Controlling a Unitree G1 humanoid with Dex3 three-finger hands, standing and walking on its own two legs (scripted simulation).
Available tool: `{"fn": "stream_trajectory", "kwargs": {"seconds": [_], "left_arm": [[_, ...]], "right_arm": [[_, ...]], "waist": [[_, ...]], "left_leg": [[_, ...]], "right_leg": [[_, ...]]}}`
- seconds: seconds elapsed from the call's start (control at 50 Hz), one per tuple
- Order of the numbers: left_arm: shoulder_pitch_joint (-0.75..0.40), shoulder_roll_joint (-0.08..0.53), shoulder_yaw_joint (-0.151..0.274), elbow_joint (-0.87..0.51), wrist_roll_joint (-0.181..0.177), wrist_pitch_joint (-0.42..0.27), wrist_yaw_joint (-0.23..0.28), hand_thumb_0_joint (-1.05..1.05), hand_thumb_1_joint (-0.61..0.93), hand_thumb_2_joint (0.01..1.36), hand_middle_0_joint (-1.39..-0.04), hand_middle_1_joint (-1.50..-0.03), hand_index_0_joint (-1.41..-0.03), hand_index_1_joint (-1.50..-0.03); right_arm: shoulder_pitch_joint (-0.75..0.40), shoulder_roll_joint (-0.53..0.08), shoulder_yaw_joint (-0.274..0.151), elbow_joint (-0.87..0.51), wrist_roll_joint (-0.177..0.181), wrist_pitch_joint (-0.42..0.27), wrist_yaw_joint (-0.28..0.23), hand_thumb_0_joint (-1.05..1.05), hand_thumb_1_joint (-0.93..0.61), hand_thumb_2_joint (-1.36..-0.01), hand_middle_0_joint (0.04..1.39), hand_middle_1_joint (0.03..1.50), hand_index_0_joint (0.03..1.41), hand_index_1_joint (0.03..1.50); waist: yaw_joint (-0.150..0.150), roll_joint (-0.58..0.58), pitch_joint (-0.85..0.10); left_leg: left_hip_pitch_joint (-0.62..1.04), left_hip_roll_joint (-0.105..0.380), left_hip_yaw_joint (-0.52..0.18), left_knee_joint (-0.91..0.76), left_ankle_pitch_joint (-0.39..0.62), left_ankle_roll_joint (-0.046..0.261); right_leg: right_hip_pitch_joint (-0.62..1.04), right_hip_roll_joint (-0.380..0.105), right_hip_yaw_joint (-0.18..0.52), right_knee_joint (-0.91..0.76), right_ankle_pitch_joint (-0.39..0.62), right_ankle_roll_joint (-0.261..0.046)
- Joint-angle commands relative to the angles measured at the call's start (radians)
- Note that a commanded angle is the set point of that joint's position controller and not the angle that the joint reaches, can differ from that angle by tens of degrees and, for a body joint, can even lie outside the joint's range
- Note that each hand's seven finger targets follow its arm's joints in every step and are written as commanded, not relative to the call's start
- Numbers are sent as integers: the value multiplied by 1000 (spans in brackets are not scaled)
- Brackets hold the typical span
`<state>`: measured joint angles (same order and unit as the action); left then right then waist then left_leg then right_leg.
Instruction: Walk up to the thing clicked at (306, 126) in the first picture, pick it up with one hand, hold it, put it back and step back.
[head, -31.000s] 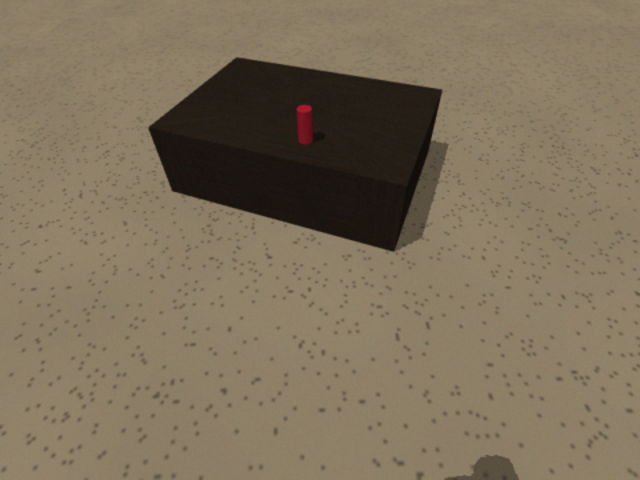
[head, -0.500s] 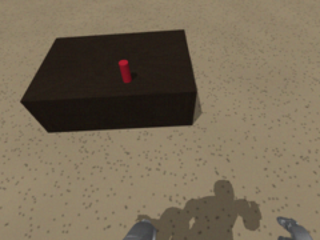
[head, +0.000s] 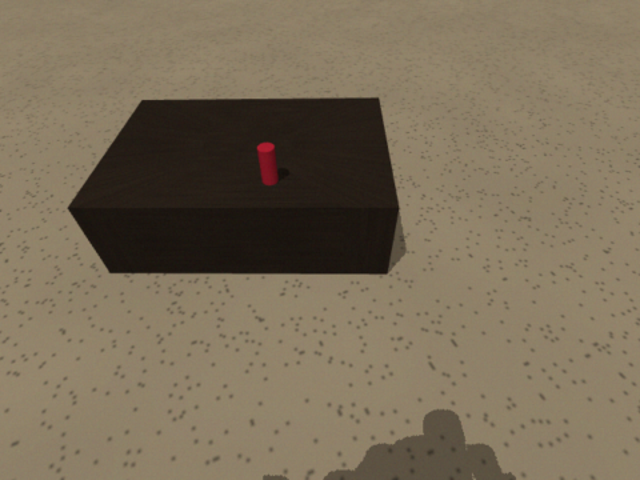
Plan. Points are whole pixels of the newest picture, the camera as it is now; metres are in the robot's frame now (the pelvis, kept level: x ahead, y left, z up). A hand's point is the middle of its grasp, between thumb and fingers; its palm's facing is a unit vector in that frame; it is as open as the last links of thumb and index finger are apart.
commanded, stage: step back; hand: left
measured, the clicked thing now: (268, 164) +1.17 +0.23 -0.33
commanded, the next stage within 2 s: stand in 0.60 s
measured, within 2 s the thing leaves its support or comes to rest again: neither
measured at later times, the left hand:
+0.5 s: hand out of the picture +0.15 +0.28 -0.14, palm faces +0.00 -0.93 -0.36, open 7.4 cm
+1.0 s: hand out of the picture +0.12 +0.25 -0.14, palm faces -0.04 -0.94 -0.33, open 7.4 cm
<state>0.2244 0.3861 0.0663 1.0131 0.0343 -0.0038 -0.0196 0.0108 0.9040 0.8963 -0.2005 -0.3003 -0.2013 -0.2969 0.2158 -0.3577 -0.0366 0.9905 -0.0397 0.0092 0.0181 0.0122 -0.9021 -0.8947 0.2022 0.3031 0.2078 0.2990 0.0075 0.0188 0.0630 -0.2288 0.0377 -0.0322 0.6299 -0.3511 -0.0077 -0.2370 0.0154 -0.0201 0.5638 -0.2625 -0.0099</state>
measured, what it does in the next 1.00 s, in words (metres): stands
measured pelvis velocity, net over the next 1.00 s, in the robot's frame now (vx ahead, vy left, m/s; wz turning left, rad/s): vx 0.03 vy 0.01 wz -0.01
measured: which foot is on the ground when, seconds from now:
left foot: down 0.00-1.00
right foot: down 0.00-1.00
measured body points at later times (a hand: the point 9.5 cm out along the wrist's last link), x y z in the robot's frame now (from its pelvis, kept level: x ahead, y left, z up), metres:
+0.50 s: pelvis +0.04 +0.02 +0.01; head +0.07 +0.02 +0.46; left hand +0.15 +0.33 -0.12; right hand +0.16 -0.28 -0.11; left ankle +0.03 +0.13 -0.73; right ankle +0.03 -0.12 -0.73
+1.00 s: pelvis +0.03 +0.01 +0.02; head +0.04 +0.01 +0.47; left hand +0.12 +0.30 -0.11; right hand +0.12 -0.29 -0.11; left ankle +0.03 +0.13 -0.73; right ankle +0.03 -0.12 -0.73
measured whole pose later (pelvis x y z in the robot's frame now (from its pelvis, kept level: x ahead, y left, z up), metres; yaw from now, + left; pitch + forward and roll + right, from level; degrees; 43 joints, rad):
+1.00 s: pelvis +0.03 +0.01 +0.02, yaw +0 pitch -3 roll +0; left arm 0.07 0.34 -0.01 1.13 0.01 -0.02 0.00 0.01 0.90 0.90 -0.20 -0.30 -0.20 -0.30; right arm 0.07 -0.34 -0.01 1.14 -0.01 -0.01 0.01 0.01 -0.91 -0.90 0.20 0.30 0.20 0.30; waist 0.00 -0.01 0.07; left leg -0.09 0.01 0.01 0.30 -0.17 -0.01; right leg -0.09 -0.01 0.00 0.31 -0.18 0.01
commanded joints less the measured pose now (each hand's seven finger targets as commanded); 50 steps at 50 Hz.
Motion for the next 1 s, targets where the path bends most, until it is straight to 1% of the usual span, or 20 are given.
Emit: {"fn": "stream_trajectory", "kwargs": {"seconds": [0.0, 0.02, 0.08, 0.12, 0.14, 0.16, 0.18, 0.2, 0.22, 0.24, 0.3, 0.36, 0.48, 0.52, 0.56, 0.58, 0.66, 0.82, 0.88, 0.98], "left_arm": [[-45, 307, 71, -80, 5, -56, 20, 0, 900, 900, -200, -300, -200, -300], [-75, 286, 66, -94, 1, -61, 23, 0, 900, 900, -200, -300, -200, -300], [-113, 255, 52, -92, -1, -57, 27, 0, 900, 900, -200, -300, -200, -300], [-147, 243, 39, -100, -7, -49, 21, 0, 900, 900, -200, -300, -200, -300], [-140, 218, 26, -99, -9, -43, 18, 0, 900, 900, -200, -300, -200, -300], [-142, 182, 11, -104, -13, -40, 17, 0, 900, 900, -200, -300, -200, -300], [-124, 142, -2, -97, -31, -35, 16, 0, 900, 900, -200, -300, -200, -300], [-124, 169, 8, -75, -37, -31, 20, 0, 900, 900, -200, -300, -200, -300], [-123, 171, 6, -64, -31, -35, 23, 0, 900, 900, -200, -300, -200, -300], [-134, 170, 4, -60, -27, -38, 23, 0, 900, 900, -200, -300, -200, -300], [-113, 196, 6, -34, -31, -50, 28, 0, 900, 900, -200, -300, -200, -300], [-129, 198, 4, -24, -32, -46, 34, 0, 900, 900, -200, -300, -200, -300], [-177, 193, 0, -16, -26, -38, 38, 0, 900, 900, -200, -300, -200, -300], [-171, 196, 2, -11, -23, -39, 39, 0, 900, 900, -200, -300, -200, -300], [-179, 201, 4, -12, -22, -38, 39, 0, 900, 900, -200, -300, -200, -300], [-191, 161, -18, 11, -35, -34, 36, 0, 900, 900, -200, -300, -200, -300], [-198, 170, -22, 20, -32, -33, 37, 0, 900, 900, -200, -300, -200, -300], [-212, 177, -23, 47, -30, -37, 33, 0, 900, 900, -200, -300, -200, -300], [-212, 180, -24, 51, -27, -38, 31, 0, 900, 900, -200, -300, -200, -300], [-198, 173, -29, 62, -26, -38, 29, 0, 900, 900, -200, -300, -200, -300]], "right_arm": [[-62, -208, -60, -76, 8, -20, -22, 0, -900, -900, 200, 300, 200, 300], [-39, -211, -57, -68, 13, -27, -19, 0, -900, -900, 200, 300, 200, 300], [-24, -193, -56, -40, 12, -38, -18, 0, -900, -900, 200, 300, 200, 300], [13, -172, -55, -17, 11, -46, -17, 0, -900, -900, 200, 300, 200, 300], [10, -172, -59, -11, 5, -49, -20, 0, -900, -900, 200, 300, 200, 300], [11, -194, -67, -7, -2, -53, -26, 0, -900, -900, 200, 300, 200, 300], [-47, -232, -64, -23, -1, -60, -29, 0, -900, -900, 200, 300, 200, 300], [-109, -266, -66, -30, 9, -58, -25, 0, -900, -900, 200, 300, 200, 300], [-131, -256, -60, -25, 8, -57, -23, 0, -900, -900, 200, 300, 200, 300], [-140, -244, -54, -23, 6, -57, -23, 0, -900, -900, 200, 300, 200, 300], [-140, -213, -43, -10, 18, -56, -30, 0, -900, -900, 200, 300, 200, 300], [-141, -205, -45, 3, 26, -51, -34, 0, -900, -900, 200, 300, 200, 300], [-179, -193, -46, 19, 25, -42, -36, 0, -900, -900, 200, 300, 200, 300], [-193, -193, -45, 21, 26, -42, -35, 0, -900, -900, 200, 300, 200, 300], [-206, -182, -42, 21, 25, -39, -32, 0, -900, -900, 200, 300, 200, 300], [-195, -196, -33, 29, 36, -42, -30, 0, -900, -900, 200, 300, 200, 300], [-208, -194, -28, 44, 35, -44, -26, 0, -900, -900, 200, 300, 200, 300], [-222, -188, -20, 67, 36, -40, -22, 0, -900, -900, 200, 300, 200, 300], [-216, -186, -18, 75, 33, -40, -20, 0, -900, -900, 200, 300, 200, 300], [-209, -186, -16, 89, 33, -42, -19, 0, -900, -900, 200, 300, 200, 300]], "waist": [[31, -124, 48], [16, -87, 49], [3, -147, -6], [-25, -155, -53], [-32, -134, -56], [-36, -77, -73], [-6, 59, -72], [18, 72, -49], [23, 59, -44], [22, 64, -48], [16, 81, -104], [7, 43, -151], [-1, -7, -142], [3, -25, -160], [4, -35, -139], [-12, -23, -140], [-11, -27, -149], [-12, -14, -128], [-13, -12, -100], [-11, -16, -95]], "left_leg": [[-243, -34, -64, 201, -211, 13], [-237, -20, -80, 192, -173, 15], [-140, 2, -34, 80, -113, 16], [22, -31, 25, -114, 1, 17], [98, -34, 10, -192, 80, 22], [141, 26, -76, -240, 135, 34], [85, 156, -267, -320, 89, 79], [0, 211, -284, -319, 47, 143], [-16, 209, -258, -302, 115, 143], [-2, 174, -206, -282, 216, 119], [37, 84, -76, -206, 467, 46], [98, 77, -48, -176, 558, 44], [90, 80, -37, -201, 468, 46], [105, 80, -25, -187, 492, 48], [97, 73, -18, -198, 446, 43], [130, 91, -56, -250, 512, 43], [178, 99, -49, -274, 586, 34], [163, 90, -41, -346, 408, 20], [146, 85, -42, -369, 311, 15], [159, 91, -50, -372, 294, 13]], "right_leg": [[9, -362, 545, -357, -508, -205], [17, -347, 498, -317, -372, -211], [-6, -283, 326, -261, -142, -166], [-48, -226, 208, -177, 9, -127], [-88, -193, 164, -134, 57, -95], [-114, -159, 125, -61, 125, -63], [-122, -76, 67, 7, 44, -17], [-46, -41, 28, 13, -105, -9], [-1, -48, 41, -28, -95, -12], [23, -61, 52, -68, -28, -18], [123, -106, 92, -95, 270, -28], [141, -118, 86, -89, 375, -30], [148, -121, 91, -106, 350, -32], [167, -127, 92, -108, 397, -32], [154, -129, 100, -127, 377, -29], [155, -143, 111, -152, 429, -22], [188, -144, 95, -189, 474, -10], [207, -148, 106, -268, 331, -3], [176, -145, 112, -296, 235, -3], [145, -144, 114, -306, 207, -6]]}}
